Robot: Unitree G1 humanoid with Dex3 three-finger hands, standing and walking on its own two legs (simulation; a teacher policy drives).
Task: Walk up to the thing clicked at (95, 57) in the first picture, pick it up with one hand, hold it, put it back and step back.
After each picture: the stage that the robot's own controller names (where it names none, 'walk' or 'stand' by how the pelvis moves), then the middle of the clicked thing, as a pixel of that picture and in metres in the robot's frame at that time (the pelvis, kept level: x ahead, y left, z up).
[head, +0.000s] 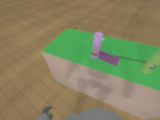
stand; (96, 46) +0.62 -0.01 +0.05
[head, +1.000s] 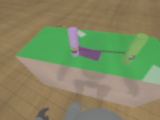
stand; (74, 43) +0.57 +0.19 +0.08
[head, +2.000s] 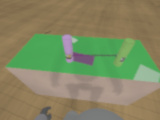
walk; (68, 49) +0.54 +0.22 +0.05
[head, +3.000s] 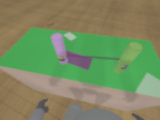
stand; (60, 50) +0.46 +0.25 +0.07
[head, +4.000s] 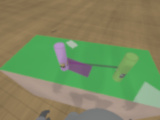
stand; (62, 58) +0.44 +0.25 +0.04
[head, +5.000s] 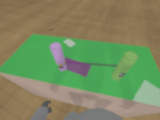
stand; (59, 58) +0.42 +0.26 +0.04
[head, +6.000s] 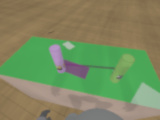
stand; (58, 60) +0.41 +0.27 +0.04
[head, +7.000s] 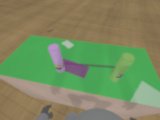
rise first; (57, 59) +0.41 +0.27 +0.04
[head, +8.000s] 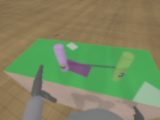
rise first; (62, 59) +0.43 +0.28 +0.05
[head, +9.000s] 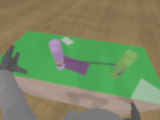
go down; (58, 56) +0.43 +0.25 +0.06
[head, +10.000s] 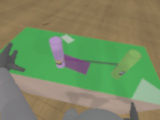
go down; (58, 54) +0.43 +0.25 +0.07
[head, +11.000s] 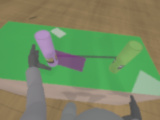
close in; (48, 51) +0.41 +0.27 +0.10
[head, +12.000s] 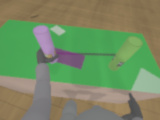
close; (48, 47) +0.44 +0.27 +0.11
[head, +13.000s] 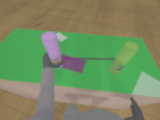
lift; (54, 53) +0.39 +0.23 +0.14
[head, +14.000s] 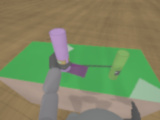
lift; (62, 53) +0.33 +0.19 +0.23
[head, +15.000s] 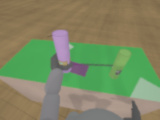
hold; (63, 54) +0.34 +0.18 +0.21
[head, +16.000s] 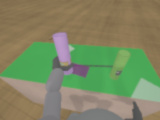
hold; (64, 55) +0.35 +0.19 +0.20
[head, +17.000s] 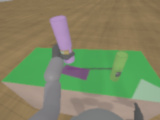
crouch; (64, 43) +0.35 +0.16 +0.30
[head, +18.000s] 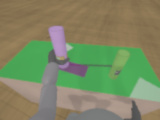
crouch; (60, 49) +0.37 +0.20 +0.22
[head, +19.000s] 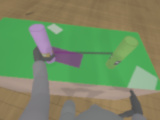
lower; (44, 46) +0.45 +0.28 +0.10
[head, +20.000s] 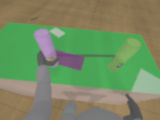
lower; (48, 51) +0.42 +0.26 +0.11
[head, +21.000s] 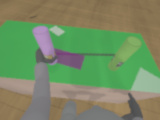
lower; (47, 48) +0.43 +0.27 +0.11
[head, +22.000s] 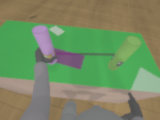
lower; (47, 48) +0.43 +0.27 +0.11
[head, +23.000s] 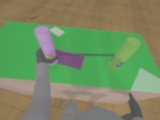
loosen; (48, 48) +0.43 +0.27 +0.11
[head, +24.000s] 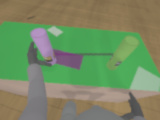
withdraw; (46, 50) +0.43 +0.27 +0.11
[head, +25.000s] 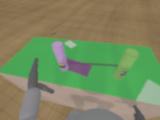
sink last; (61, 57) +0.42 +0.27 +0.08
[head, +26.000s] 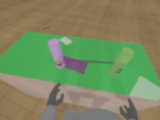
stand; (57, 55) +0.43 +0.27 +0.06
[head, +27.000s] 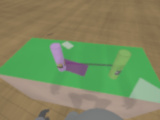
stand; (59, 58) +0.44 +0.27 +0.05
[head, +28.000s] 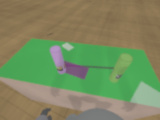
stand; (59, 61) +0.41 +0.27 +0.04
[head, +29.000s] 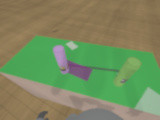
stand; (62, 61) +0.41 +0.24 +0.04
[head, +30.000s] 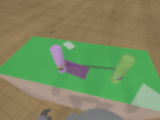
stand; (59, 60) +0.41 +0.26 +0.04
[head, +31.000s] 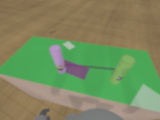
stand; (59, 60) +0.41 +0.26 +0.04
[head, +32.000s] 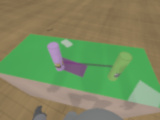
walk; (57, 58) +0.42 +0.28 +0.05
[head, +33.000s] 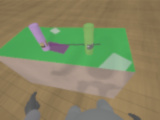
walk; (40, 38) +0.64 +0.45 +0.11
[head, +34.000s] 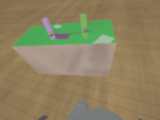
walk; (49, 29) +0.91 +0.58 +0.07
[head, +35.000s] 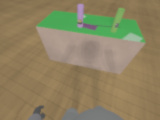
stand; (80, 16) +1.09 +0.18 +0.07
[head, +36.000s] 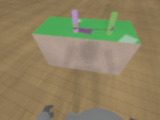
stand; (75, 22) +1.04 +0.25 +0.05
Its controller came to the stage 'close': yes
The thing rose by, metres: 0.25
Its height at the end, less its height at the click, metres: +0.00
